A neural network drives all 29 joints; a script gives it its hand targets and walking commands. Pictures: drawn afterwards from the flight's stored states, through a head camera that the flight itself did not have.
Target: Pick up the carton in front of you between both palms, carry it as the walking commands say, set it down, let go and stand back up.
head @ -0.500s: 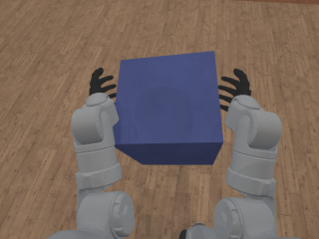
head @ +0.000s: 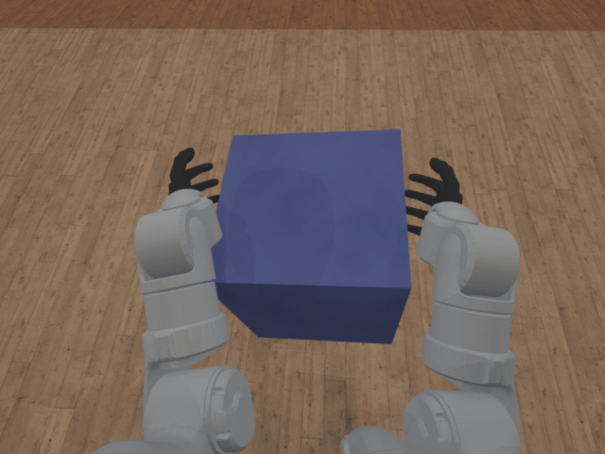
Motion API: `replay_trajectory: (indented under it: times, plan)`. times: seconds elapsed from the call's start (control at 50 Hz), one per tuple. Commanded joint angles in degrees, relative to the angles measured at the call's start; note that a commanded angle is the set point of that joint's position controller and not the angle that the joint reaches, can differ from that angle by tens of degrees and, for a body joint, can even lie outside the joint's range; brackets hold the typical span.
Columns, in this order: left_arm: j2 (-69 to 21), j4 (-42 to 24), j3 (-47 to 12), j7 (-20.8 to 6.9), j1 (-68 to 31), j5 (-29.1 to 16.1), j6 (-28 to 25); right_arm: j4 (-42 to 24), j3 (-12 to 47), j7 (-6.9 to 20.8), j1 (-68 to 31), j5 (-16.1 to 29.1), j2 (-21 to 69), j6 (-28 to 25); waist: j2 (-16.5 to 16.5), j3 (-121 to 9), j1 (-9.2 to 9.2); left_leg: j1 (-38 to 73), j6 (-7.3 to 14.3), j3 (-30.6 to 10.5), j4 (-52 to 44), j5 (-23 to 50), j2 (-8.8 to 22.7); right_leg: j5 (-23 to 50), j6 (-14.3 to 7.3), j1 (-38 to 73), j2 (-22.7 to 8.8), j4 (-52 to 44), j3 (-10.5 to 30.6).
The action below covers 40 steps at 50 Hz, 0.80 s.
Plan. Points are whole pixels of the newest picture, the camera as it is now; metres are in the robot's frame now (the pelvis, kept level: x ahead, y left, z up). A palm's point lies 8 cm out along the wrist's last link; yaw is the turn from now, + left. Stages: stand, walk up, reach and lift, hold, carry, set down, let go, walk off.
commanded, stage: carry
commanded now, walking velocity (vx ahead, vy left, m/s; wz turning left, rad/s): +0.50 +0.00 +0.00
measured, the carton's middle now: (318, 248) +0.37 -0.03 +0.05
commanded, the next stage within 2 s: none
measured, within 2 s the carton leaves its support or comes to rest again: neither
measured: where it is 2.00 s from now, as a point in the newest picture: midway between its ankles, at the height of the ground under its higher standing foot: (284, 155)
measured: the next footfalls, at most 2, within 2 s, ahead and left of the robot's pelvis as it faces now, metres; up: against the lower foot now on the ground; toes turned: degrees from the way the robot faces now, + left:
right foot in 0.20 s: +0.31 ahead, -0.12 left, +0.04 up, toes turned -6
left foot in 0.58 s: +0.53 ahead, +0.09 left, +0.08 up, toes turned +6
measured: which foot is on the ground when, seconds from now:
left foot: down 0.00-0.24, up 0.26-0.56, down 0.58-0.94, up 0.96-1.00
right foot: up 0.00-0.18, down 0.20-0.60, up 0.62-0.92, down 0.94-1.00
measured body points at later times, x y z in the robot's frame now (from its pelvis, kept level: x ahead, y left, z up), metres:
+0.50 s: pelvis +0.31 -0.03 +0.05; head +0.35 -0.03 +0.50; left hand +0.67 +0.15 +0.21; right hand +0.69 -0.14 +0.18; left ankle +0.40 +0.09 -0.62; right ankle +0.26 -0.11 -0.68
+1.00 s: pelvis +0.63 -0.03 +0.09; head +0.64 -0.02 +0.54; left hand +0.99 +0.13 +0.25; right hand +1.01 -0.16 +0.26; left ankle +0.50 +0.07 -0.60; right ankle +0.72 -0.11 -0.61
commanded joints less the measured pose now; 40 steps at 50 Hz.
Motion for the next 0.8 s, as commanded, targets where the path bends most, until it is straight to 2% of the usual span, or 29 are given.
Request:
replay_trajectory:
  times: [0.0,0.04,0.1,0.12,0.14,0.16,0.18,0.2,0.22,0.24,0.26,0.28,0.3,0.34,0.38,0.44,0.48,0.5,0.52,0.54,0.56,0.58,0.6,0.62,0.64,0.66,0.7,0.74,0.78]
  plan:
    - [-45.0,-0.2,-31.3,-8.2,-33.9,-14.0,1.0,-6.5,39.0,10.1,-50.6,24.4,48.5,-3.7,3.2,-26.1,2.69,31.6,10.4,-25.3,-10.3,18.3,16.9,1.4,-1.0,-14.9,-2.1,-3.1,1.4]
    - [-43.9,-1.3,-31.8,-7.8,-35.2,-13.9,0.7,-5.5,38.2,10.2,-49.9,24.7,47.6,-3.7,5.0,-24.6,2.45,31.2,11.2,-21.6,-11.9,18.8,17.0,0.7,-0.9,-16.1,-2.8,-9.3,0.0]
    - [-42.1,-0.5,-32.4,-7.3,-33.6,-13.4,1.6,-0.9,35.2,9.5,-44.7,21.8,44.7,-2.7,7.2,-22.4,2.95,24.9,9.2,-13.1,-13.7,21.6,15.1,2.6,-1.0,-7.0,-2.5,-24.3,-3.7]
    - [-42.0,-0.1,-32.7,-7.4,-33.3,-13.6,2.0,0.7,34.1,9.2,-43.2,20.4,43.9,-2.3,8.5,-22.0,3.83,22.6,8.1,-10.3,-13.5,23.6,14.0,3.1,-1.0,-1.9,-0.9,-28.7,-7.0]
    - [-42.0,0.5,-32.9,-7.6,-33.4,-14.0,2.5,2.2,33.1,9.0,-41.8,19.0,43.6,-1.9,9.7,-22.4,5.47,20.0,6.9,-7.7,-11.1,31.6,13.4,2.9,-1.4,5.1,1.8,-31.8,-10.7]
    - [-42.4,1.7,-33.1,-7.9,-33.0,-14.5,2.9,3.5,32.0,8.7,-40.5,17.7,43.3,-1.5,9.2,-24.2,7.88,17.1,5.6,-4.7,-4.8,42.4,12.9,5.6,-1.8,14.8,4.6,-34.9,-14.1]
    - [-42.9,3.3,-33.4,-8.3,-33.3,-15.1,3.0,4.8,31.0,8.6,-38.9,16.3,42.7,-1.1,5.3,-27.7,10.53,12.5,3.0,-0.1,6.2,50.1,10.5,8.6,-3.4,28.4,6.6,-39.7,-14.2]
    - [-43.3,4.6,-33.2,-8.6,-31.6,-15.6,3.1,4.9,29.7,8.3,-39.9,14.9,41.5,-0.9,1.4,-32.4,14.43,3.8,0.6,1.0,19.8,38.1,8.9,3.1,-5.2,42.4,0.1,-41.6,-3.5]
    - [-42.8,4.4,-33.6,-8.5,-33.7,-15.9,2.8,5.3,28.1,8.3,-38.7,13.9,42.2,-0.5,-17.3,-35.5,12.14,-12.4,-2.3,-1.0,35.2,10.5,0.6,-1.5,-14.3,49.9,-16.9,-52.3,33.8]
    - [-45.9,4.5,-34.5,-8.6,-34.9,-16.8,2.9,4.9,27.2,7.9,-41.4,12.6,42.1,-0.6,-14.6,-31.0,12.63,-21.4,-1.7,-6.3,46.1,-5.8,-3.0,9.6,-17.5,49.8,-19.0,-57.9,44.5]
    - [-47.6,2.3,-35.9,-9.1,-37.4,-18.9,2.9,5.4,25.9,7.4,-40.6,11.1,42.4,-1.1,-6.5,-28.6,12.69,-25.3,-0.1,-9.4,52.3,-5.4,-0.8,18.5,-17.3,48.2,-18.9,-52.9,38.2]
    - [-49.9,0.5,-38.0,-9.6,-40.2,-21.6,2.4,4.8,24.2,7.0,-40.1,9.8,42.7,-1.8,-0.1,-27.5,12.74,-26.9,0.5,-9.2,53.9,-4.4,0.6,27.3,-16.5,45.8,-18.2,-49.2,31.7]
    - [-52.2,-1.0,-39.6,-10.0,-42.5,-23.5,1.8,4.8,23.1,6.7,-39.4,8.4,42.9,-2.5,1.4,-27.2,12.27,-27.3,1.0,-9.2,51.5,-3.3,2.1,28.3,-14.4,44.2,-17.2,-48.7,27.5]
    - [-54.1,-3.5,-41.5,-10.5,-45.5,-25.9,0.3,3.4,22.5,6.2,-38.9,6.4,42.5,-4.2,-1.6,-27.7,10.77,-25.3,1.4,-8.8,44.5,-0.5,3.3,19.9,-11.0,42.6,-15.6,-51.2,22.4]
    - [-53.5,-4.2,-42.0,-10.8,-44.7,-27.0,-0.8,0.8,23.9,5.9,-39.4,6.0,41.1,-5.6,-4.7,-26.7,10.74,-25.8,1.2,-7.0,39.5,-1.3,3.3,18.5,-11.3,41.9,-15.8,-52.7,19.3]
    - [-48.8,-4.8,-40.7,-9.8,-39.0,-24.9,-1.0,-1.9,25.4,5.3,-37.5,6.3,38.1,-6.0,-6.2,-24.6,10.98,-21.2,0.6,-4.8,23.1,0.3,3.9,19.8,-11.1,38.7,-14.8,-54.7,11.8]
    - [-48.0,-1.2,-38.2,-9.0,-32.8,-20.8,0.0,-8.1,27.5,6.6,-45.7,10.1,36.9,-5.5,-8.4,-23.8,10.34,-11.7,0.5,-0.8,12.4,2.4,1.9,20.4,-9.1,33.5,-13.1,-55.7,6.3]
    - [-47.9,0.0,-37.9,-8.6,-30.5,-19.8,0.5,-8.1,29.4,7.0,-46.4,12.0,37.0,-4.7,-10.4,-24.0,8.69,-5.6,0.8,2.5,9.3,2.8,0.3,22.6,-8.0,31.1,-13.0,-55.1,4.5]
    - [-47.5,0.8,-37.6,-8.2,-29.6,-18.7,1.1,-6.7,30.5,7.3,-45.5,13.1,37.3,-3.8,-10.5,-25.3,6.39,3.0,1.2,5.8,6.0,5.4,-2.0,30.1,-6.6,28.7,-12.6,-50.5,1.6]
    - [-46.3,1.4,-36.9,-7.8,-28.6,-17.5,1.6,-4.3,31.0,7.3,-43.9,13.6,37.1,-3.0,-8.2,-27.7,3.74,13.8,1.9,9.1,0.5,8.3,-5.0,39.0,-4.2,26.3,-10.5,-42.0,-3.6]
    - [-44.5,1.9,-35.9,-7.4,-28.4,-15.9,2.3,-1.2,30.5,7.2,-41.3,13.7,36.8,-2.3,-3.7,-32.2,1.0,28.4,3.3,2.7,0.5,7.0,-1.8,37.9,-1.2,19.1,-8.7,-30.4,-6.3]
    - [-43.1,1.4,-34.2,-7.2,-27.5,-14.8,2.9,0.8,29.9,6.6,-40.1,13.2,35.8,-1.9,12.2,-37.9,0.51,38.9,11.8,-31.4,-7.7,-3.9,15.4,22.5,3.1,5.4,-2.5,-12.4,-5.9]
    - [-41.8,0.9,-33.3,-6.9,-28.8,-14.2,3.4,2.6,29.9,6.4,-39.9,13.4,37.5,-1.4,16.8,-33.8,-0.36,42.3,16.3,-49.4,-16.2,7.1,19.4,-4.7,3.3,-8.1,5.4,-1.7,-2.0]
    - [-42.1,0.7,-32.4,-6.7,-29.9,-13.6,3.6,2.1,30.4,6.5,-40.7,14.7,39.1,-0.7,8.3,-30.9,0.81,41.8,17.2,-45.8,-11.8,16.9,20.7,-5.2,1.8,-13.5,2.4,6.7,2.4]
    - [-42.0,-0.1,-30.4,-6.6,-31.1,-12.8,3.5,2.4,31.8,7.3,-42.5,17.2,42.7,-0.4,-0.8,-29.2,-0.08,39.2,16.5,-39.7,-7.1,26.2,19.9,-3.4,1.0,-15.7,0.4,8.8,2.9]
    - [-42.4,-0.4,-29.5,-6.7,-32.6,-12.4,3.3,2.2,33.6,8.5,-45.3,20.0,46.0,-0.5,-3.9,-27.5,0.33,36.0,14.4,-35.1,-6.1,29.3,18.9,-1.5,0.2,-16.8,-1.1,7.0,3.1]
    - [-44.1,-1.7,-29.1,-6.9,-36.5,-11.7,2.4,2.1,35.0,10.5,-50.8,24.0,51.3,-1.3,-0.3,-27.7,1.98,32.9,10.7,-28.5,-8.5,21.3,17.1,2.2,-0.9,-14.6,-2.1,0.8,2.9]
    - [-44.9,-2.6,-30.0,-6.9,-39.4,-11.3,1.8,1.9,35.1,11.7,-53.7,26.1,53.2,-2.0,3.6,-26.6,2.55,31.4,10.8,-25.4,-10.5,17.1,16.9,1.1,-1.0,-14.0,-2.1,-3.7,1.4]
    - [-44.5,-2.9,-30.8,-6.6,-40.5,-11.2,1.8,2.9,33.9,11.7,-53.5,25.8,52.2,-2.0,5.3,-24.9,2.51,30.0,11.4,-21.2,-12.5,16.5,17.0,0.5,-0.9,-14.1,-3.0,-11.1,-0.1]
